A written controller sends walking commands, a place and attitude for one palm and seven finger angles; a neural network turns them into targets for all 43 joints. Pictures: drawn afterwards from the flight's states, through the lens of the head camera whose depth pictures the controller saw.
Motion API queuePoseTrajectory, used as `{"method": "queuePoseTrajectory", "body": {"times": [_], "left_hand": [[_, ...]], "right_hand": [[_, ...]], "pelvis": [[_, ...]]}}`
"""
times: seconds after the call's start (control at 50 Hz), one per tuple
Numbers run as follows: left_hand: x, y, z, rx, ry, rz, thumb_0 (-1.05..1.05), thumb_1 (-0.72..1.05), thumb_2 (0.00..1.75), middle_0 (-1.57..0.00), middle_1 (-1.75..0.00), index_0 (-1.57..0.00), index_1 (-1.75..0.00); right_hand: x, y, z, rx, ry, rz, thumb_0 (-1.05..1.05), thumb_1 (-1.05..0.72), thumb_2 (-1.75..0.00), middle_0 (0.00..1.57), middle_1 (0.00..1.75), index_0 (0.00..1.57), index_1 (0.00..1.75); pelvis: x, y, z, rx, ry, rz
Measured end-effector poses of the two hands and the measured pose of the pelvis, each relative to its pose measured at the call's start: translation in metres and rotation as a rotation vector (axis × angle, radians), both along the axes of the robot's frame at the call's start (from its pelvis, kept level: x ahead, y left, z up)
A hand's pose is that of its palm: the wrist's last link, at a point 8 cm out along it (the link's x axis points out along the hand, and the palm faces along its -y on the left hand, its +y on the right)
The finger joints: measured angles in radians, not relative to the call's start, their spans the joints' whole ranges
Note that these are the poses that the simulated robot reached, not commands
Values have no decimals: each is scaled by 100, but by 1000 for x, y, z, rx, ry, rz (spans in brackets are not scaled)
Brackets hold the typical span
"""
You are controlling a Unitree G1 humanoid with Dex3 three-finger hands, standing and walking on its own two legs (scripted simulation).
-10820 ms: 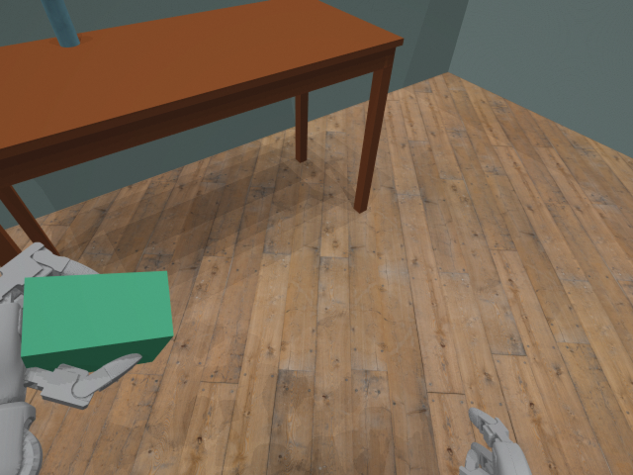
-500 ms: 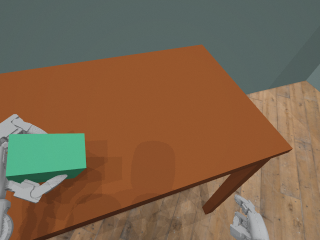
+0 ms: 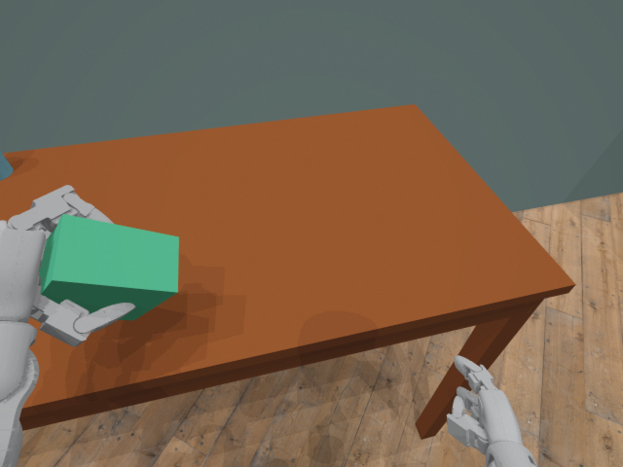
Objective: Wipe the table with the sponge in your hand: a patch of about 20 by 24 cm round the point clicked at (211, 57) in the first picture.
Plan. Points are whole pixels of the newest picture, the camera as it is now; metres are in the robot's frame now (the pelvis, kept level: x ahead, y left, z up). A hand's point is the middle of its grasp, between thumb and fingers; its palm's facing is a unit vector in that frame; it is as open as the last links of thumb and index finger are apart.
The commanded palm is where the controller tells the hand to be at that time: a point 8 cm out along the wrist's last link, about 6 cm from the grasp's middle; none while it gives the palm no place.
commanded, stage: turn the palm down, sponge in hand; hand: left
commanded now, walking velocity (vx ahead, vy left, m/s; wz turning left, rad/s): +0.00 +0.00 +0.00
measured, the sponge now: (120, 277) +0.25 +0.25 +0.16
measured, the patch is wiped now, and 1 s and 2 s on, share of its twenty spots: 0.00 0.00 0.00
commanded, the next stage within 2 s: move the sponge above the wiping area in 1.78 s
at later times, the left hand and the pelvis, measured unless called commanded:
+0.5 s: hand (113, 235) +0.27 +0.25 +0.20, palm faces +0.31 -0.42 -0.85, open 10.0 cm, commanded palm +0.23 +0.26 +0.24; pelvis +0.02 -0.03 -0.01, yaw -4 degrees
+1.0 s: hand (94, 215) +0.30 +0.29 +0.19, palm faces +0.24 -0.27 -0.93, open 10.0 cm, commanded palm +0.24 +0.28 +0.27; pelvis +0.03 +0.01 +0.00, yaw -5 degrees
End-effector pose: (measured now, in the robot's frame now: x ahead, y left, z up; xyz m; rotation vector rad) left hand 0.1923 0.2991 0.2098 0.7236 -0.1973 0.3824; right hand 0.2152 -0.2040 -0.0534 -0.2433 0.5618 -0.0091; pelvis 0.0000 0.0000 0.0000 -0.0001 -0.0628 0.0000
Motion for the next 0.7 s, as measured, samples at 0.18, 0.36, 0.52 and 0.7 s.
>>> {"method": "queuePoseTrajectory", "body": {"times": [0.18,0.36,0.52,0.7], "left_hand": [[20,-10,12,116,180,79,-1,-49,102,-74,-133,-75,-134],[35,-56,28,259,133,-100,-1,-49,102,-74,-133,-75,-134],[43,-27,25,319,237,120,0,-49,102,-74,-133,-75,-134],[60,-55,27,434,235,-24,0,-49,102,-74,-133,-75,-133]], "right_hand": [[-18,-24,-16,41,20,-63,2,-91,-90,20,30,20,31],[-31,-61,-23,43,14,-175,2,-91,-90,20,30,20,30],[-20,-83,-38,1,108,-213,2,-91,-90,20,30,20,30],[26,-59,-18,3,17,-184,2,-91,-90,20,30,20,30]], "pelvis": [[-9,-19,-1,6,-25,-19],[5,-31,-5,10,-6,-69],[27,-29,-8,14,13,-69],[45,-18,-5,17,41,-75]]}}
